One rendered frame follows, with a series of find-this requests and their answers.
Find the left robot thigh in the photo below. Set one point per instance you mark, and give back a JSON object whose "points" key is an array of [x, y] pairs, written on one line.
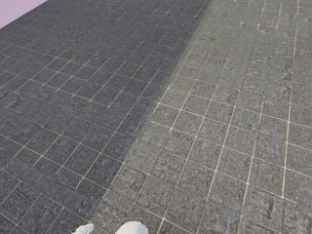
{"points": [[132, 227]]}

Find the robot left hand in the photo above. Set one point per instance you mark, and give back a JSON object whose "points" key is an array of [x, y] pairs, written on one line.
{"points": [[86, 229]]}

